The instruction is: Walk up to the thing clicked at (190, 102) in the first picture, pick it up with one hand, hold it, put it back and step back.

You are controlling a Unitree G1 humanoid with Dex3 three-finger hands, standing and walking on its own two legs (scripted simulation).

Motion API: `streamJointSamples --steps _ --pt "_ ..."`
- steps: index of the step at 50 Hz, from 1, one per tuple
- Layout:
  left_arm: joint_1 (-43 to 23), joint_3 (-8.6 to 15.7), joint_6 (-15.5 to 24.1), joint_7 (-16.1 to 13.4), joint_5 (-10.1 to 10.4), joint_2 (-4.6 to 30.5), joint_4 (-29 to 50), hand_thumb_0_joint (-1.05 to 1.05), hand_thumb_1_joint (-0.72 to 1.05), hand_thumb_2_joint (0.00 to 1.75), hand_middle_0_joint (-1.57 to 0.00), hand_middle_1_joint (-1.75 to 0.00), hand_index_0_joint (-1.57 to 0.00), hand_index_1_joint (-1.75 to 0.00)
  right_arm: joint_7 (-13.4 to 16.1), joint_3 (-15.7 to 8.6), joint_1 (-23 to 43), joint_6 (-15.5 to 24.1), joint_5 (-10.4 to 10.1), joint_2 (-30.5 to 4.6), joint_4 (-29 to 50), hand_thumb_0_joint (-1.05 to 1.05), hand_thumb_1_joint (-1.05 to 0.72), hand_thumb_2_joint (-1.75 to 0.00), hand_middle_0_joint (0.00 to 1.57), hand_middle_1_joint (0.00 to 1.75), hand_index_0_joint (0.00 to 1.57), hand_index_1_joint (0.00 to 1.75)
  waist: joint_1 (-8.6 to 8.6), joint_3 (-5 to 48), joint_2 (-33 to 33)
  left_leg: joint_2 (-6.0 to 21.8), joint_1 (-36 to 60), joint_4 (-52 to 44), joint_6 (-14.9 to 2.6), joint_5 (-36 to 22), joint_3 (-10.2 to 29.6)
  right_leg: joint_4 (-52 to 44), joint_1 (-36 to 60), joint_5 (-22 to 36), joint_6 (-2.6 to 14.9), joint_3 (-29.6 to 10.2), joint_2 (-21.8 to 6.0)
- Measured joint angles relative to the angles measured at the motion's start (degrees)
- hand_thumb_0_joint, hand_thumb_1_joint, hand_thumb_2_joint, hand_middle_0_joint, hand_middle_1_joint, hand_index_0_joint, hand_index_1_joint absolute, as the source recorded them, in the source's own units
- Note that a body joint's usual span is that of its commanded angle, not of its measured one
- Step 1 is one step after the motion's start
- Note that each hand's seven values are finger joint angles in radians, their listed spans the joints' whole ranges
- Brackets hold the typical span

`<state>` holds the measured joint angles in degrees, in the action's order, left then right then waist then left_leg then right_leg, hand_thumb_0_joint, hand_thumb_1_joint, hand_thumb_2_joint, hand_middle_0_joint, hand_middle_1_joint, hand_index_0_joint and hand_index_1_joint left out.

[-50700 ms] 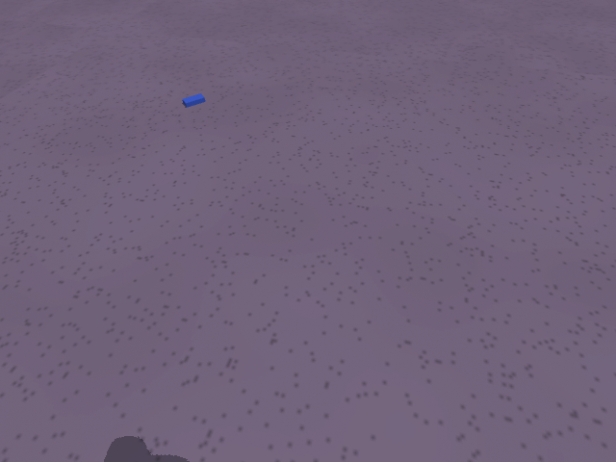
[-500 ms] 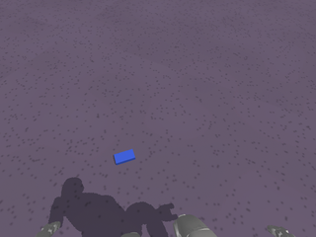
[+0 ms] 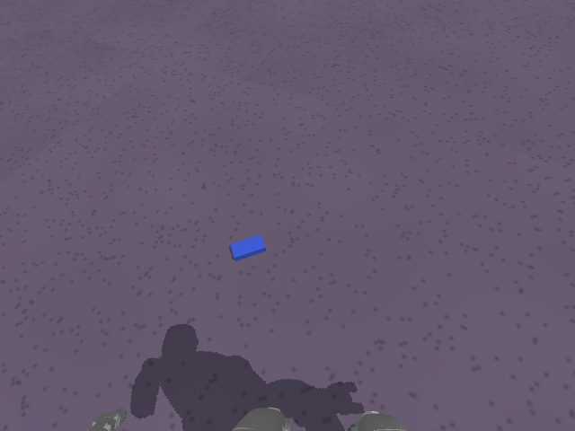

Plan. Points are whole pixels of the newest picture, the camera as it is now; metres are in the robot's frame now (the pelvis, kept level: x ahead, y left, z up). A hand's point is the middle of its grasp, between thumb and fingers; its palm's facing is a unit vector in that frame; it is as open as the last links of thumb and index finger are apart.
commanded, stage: step back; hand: left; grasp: from above
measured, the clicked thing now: (248, 247) +0.82 +0.24 -0.74
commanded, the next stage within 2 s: stand in 1.62 s
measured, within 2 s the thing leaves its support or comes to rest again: neither
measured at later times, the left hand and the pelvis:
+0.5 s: hand out of the picture -0.13 +0.27 -0.15, palm faces -0.06 -0.91 -0.40, open 7.4 cm; pelvis -0.20 +0.00 -0.01, yaw -3 degrees
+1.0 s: hand out of the picture -0.19 +0.27 -0.14, palm faces +0.00 -0.92 -0.40, open 7.4 cm; pelvis -0.25 -0.01 +0.00, yaw -1 degrees
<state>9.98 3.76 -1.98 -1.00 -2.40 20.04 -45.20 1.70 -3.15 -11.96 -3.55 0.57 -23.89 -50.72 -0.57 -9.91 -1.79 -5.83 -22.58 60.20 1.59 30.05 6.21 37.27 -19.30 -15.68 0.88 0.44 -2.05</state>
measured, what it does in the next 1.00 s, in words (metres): walks backwards: left foot, then right foot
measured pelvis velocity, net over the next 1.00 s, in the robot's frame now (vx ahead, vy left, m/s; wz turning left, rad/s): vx -0.25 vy -0.01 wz -0.01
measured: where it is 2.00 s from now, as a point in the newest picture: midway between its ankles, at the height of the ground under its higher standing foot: outside the picture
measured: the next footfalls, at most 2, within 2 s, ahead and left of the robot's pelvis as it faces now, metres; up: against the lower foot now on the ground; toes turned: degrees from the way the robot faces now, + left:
left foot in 0.10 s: -0.03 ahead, +0.13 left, +0.00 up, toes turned +0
right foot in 0.46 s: -0.18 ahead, -0.12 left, +0.00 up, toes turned +0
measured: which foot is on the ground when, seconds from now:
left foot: up 0.00-0.08, down 0.10-0.48, up 0.50-0.72, down 0.74-1.00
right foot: down 0.00-0.12, up 0.14-0.44, down 0.46-1.00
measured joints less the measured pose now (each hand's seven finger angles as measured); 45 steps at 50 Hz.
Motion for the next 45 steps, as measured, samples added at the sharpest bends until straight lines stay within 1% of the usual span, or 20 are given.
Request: streamJointSamples --steps 3,5,7,9,10,12,14,16,19,22,23,24,25,27,30,33,36,38,41,45 --pt "-2.29 -0.21 0.05 -0.39 0.28 0.92 1.55 0.01 0.90 0.90 -0.20 -0.30 -0.21 -0.30 -0.37 0.08 0.02 -0.09 0.33 0.62 -0.10 0.00 -0.91 -0.90 0.21 0.30 0.20 0.30 0.43 -1.06 0.93 2.14 4.50 -9.25 -0.70 0.29 -2.42 1.14 -2.53 1.49 -0.42 1.25 -1.06" --pt "-3.59 -0.45 -0.30 -0.34 0.67 1.66 2.07 0.01 0.90 0.90 -0.20 -0.30 -0.21 -0.30 -0.78 0.05 0.09 0.43 0.42 0.90 0.17 0.00 -0.91 -0.90 0.21 0.30 0.20 0.30 0.87 -1.36 1.67 3.46 8.39 -19.05 -1.69 -4.49 -3.99 2.74 -4.65 2.18 -1.01 1.83 -1.81" --pt "-4.76 -0.44 -0.87 -0.30 1.03 2.73 1.66 0.01 0.90 0.90 -0.20 -0.30 -0.21 -0.30 -1.08 -0.09 0.99 0.82 1.03 2.10 -0.03 0.00 -0.91 -0.90 0.21 0.30 0.20 0.30 0.52 -2.51 4.49 2.10 8.86 -21.24 -2.58 -8.33 -5.70 5.43 -6.53 0.57 -1.08 -0.34 -2.78" --pt "-4.75 -0.19 -1.62 -0.62 1.18 2.52 0.15 0.01 0.90 0.90 -0.20 -0.30 -0.21 -0.30 -1.83 0.35 1.33 0.84 1.38 2.50 0.27 0.00 -0.91 -0.90 0.21 0.30 0.20 0.30 1.05 -2.24 4.05 3.11 7.59 -20.17 -3.20 -8.95 -5.56 13.91 -8.54 -10.62 -0.75 -3.80 1.25" --pt "-4.55 -0.05 -1.97 -0.74 1.30 2.50 -0.62 0.01 0.90 0.90 -0.20 -0.30 -0.21 -0.30 -1.89 0.57 1.50 0.91 1.51 2.80 0.26 0.00 -0.90 -0.90 0.21 0.30 0.20 0.30 1.42 -1.88 3.71 3.80 7.29 -20.59 -3.31 -9.73 -5.26 19.77 -9.45 -13.34 -0.49 -5.54 3.71" --pt "-3.78 0.20 -2.18 -0.79 1.82 2.71 -1.67 0.01 0.90 0.90 -0.20 -0.30 -0.21 -0.30 -1.60 1.10 1.84 0.92 1.70 3.50 0.24 0.00 -0.90 -0.90 0.21 0.30 0.20 0.30 1.35 -0.72 3.83 4.80 6.81 -22.59 -3.22 -11.93 -5.38 29.58 -10.48 -14.24 -0.09 -7.79 7.12" --pt "-2.83 0.39 -1.94 -0.54 1.98 2.72 -2.15 0.01 0.90 0.90 -0.20 -0.30 -0.20 -0.30 -1.32 1.26 2.45 0.93 1.67 3.70 0.59 0.00 -0.90 -0.90 0.21 0.30 0.20 0.30 0.84 0.05 3.63 5.76 5.95 -24.12 -3.25 -13.96 -5.69 33.61 -9.44 -13.77 -0.50 -7.74 8.13" --pt "-1.80 0.46 -1.68 -0.22 1.79 2.66 -2.40 0.01 0.90 0.90 -0.20 -0.30 -0.20 -0.30 -1.17 1.16 3.48 1.01 1.67 3.61 1.37 0.00 -0.90 -0.90 0.21 0.30 0.20 0.30 0.33 0.19 3.26 6.59 4.79 -25.01 -3.28 -15.73 -6.12 31.88 -6.61 -13.95 -1.39 -7.03 7.58" --pt "-0.46 0.18 -1.39 0.25 1.51 2.62 -3.14 0.01 0.90 0.90 -0.20 -0.30 -0.20 -0.30 -1.16 0.99 5.29 1.31 1.64 3.10 3.02 0.00 -0.90 -0.90 0.21 0.30 0.20 0.30 -0.39 -0.05 2.56 7.83 2.43 -25.20 -3.02 -17.93 -7.09 22.43 -1.06 -14.20 -2.07 -5.45 5.51" --pt "0.93 -0.09 -0.48 0.74 1.29 2.53 -4.63 0.01 0.90 0.90 -0.20 -0.30 -0.20 -0.30 -1.45 0.93 6.93 1.13 1.53 2.21 4.06 0.00 -0.90 -0.90 0.21 0.30 0.20 0.30 -1.08 0.27 1.67 9.14 -0.72 -23.70 -2.25 -19.30 -8.17 6.47 5.72 -11.07 -1.10 -3.39 3.28" --pt "1.52 -0.06 0.03 0.87 1.11 2.50 -5.25 0.01 0.90 0.90 -0.20 -0.30 -0.20 -0.30 -1.57 0.91 7.36 0.87 1.41 1.85 4.13 0.00 -0.90 -0.90 0.21 0.30 0.20 0.30 -1.37 0.64 1.30 9.67 -2.08 -22.52 -1.90 -19.41 -8.44 0.81 7.95 -9.08 -0.66 -3.02 3.04" --pt "1.65 0.10 0.41 0.89 0.75 1.73 -6.20 0.01 0.90 0.90 -0.20 -0.30 -0.20 -0.30 -1.62 0.72 7.93 0.61 1.28 1.16 3.86 0.00 -0.90 -0.90 0.21 0.30 0.20 0.30 -1.17 0.21 -0.62 10.71 -3.10 -20.99 -2.10 -18.93 -7.27 -0.40 8.34 -7.89 -0.67 -2.32 4.31" --pt "2.11 0.07 0.52 1.10 0.39 1.17 -6.76 0.01 0.90 0.90 -0.20 -0.30 -0.20 -0.30 -1.46 0.43 7.93 0.33 1.16 0.92 3.37 0.00 -0.90 -0.90 0.21 0.30 0.20 0.30 -0.91 0.22 -1.61 10.01 -3.98 -19.28 -2.20 -14.95 -5.27 0.18 7.85 -7.40 -0.63 -1.81 4.81" --pt "3.70 -0.23 0.58 1.38 -0.02 0.94 -7.25 0.01 0.90 0.90 -0.20 -0.30 -0.21 -0.30 -1.18 0.16 6.74 -0.36 0.93 1.19 2.17 0.00 -0.90 -0.90 0.21 0.30 0.20 0.30 -1.99 1.68 -0.56 5.77 -6.01 -11.75 -1.63 -6.70 -1.63 1.63 5.93 -6.91 -0.04 -2.84 3.69" --pt "4.79 -0.33 0.56 1.03 -0.23 0.52 -8.09 0.01 0.90 0.90 -0.20 -0.30 -0.21 -0.30 -1.31 -0.10 4.18 -0.04 0.27 0.64 0.80 0.00 -0.90 -0.90 0.21 0.30 0.20 0.30 -2.04 2.93 0.03 1.67 -6.82 -1.15 -1.09 -5.92 1.25 0.77 4.96 -5.13 -0.06 -3.09 1.91" --pt "4.60 0.09 0.94 1.04 -0.69 0.89 -8.03 0.01 0.90 0.90 -0.20 -0.30 -0.21 -0.30 -1.83 -0.28 0.99 0.63 0.47 0.14 -0.90 0.00 -0.90 -0.90 0.21 0.30 0.20 0.30 -1.41 4.07 0.12 2.57 -2.82 -3.32 -0.48 -5.01 -0.32 0.51 4.01 -4.33 -0.14 -1.92 0.71" --pt "3.71 0.38 1.50 1.37 -0.86 1.90 -7.33 0.01 0.90 0.90 -0.20 -0.30 -0.21 -0.31 -2.44 -0.52 -1.83 1.16 0.99 0.19 -3.38 0.00 -0.91 -0.90 0.21 0.30 0.20 0.30 -0.92 5.09 0.53 4.72 4.62 -16.35 -0.82 -2.76 -2.98 1.75 2.88 -4.67 -0.52 -0.21 -0.49" --pt "2.77 0.37 1.32 1.46 -0.61 3.02 -7.12 0.01 0.90 0.90 -0.20 -0.30 -0.21 -0.30 -2.42 -0.85 -2.49 2.03 1.31 1.14 -5.19 0.00 -0.91 -0.90 0.21 0.30 0.20 0.30 -0.90 4.50 2.64 3.70 8.55 -24.44 -1.15 -10.17 -4.26 4.24 2.04 -5.69 -0.69 -0.60 -2.27" --pt "2.63 0.29 0.64 1.52 0.27 3.51 -8.65 0.01 0.90 0.90 -0.20 -0.30 -0.21 -0.30 -2.60 -0.46 -3.34 3.33 1.78 2.57 -5.96 0.00 -0.91 -0.90 0.21 0.30 0.20 0.30 -0.21 5.29 3.74 3.49 8.77 -25.28 -2.45 -11.97 -4.79 9.64 -0.33 -11.82 -0.05 -2.91 -0.55" --pt "2.63 0.46 1.06 2.49 1.02 4.28 -10.16 0.01 0.90 0.90 -0.20 -0.30 -0.20 -0.30 -2.69 0.37 -3.67 4.64 1.99 3.98 -5.83 0.00 -0.90 -0.90 0.21 0.30 0.20 0.30 0.78 5.92 4.16 4.85 9.84 -27.94 -2.47 -13.40 -4.72 10.61 -1.42 -10.80 0.39 -1.96 0.56"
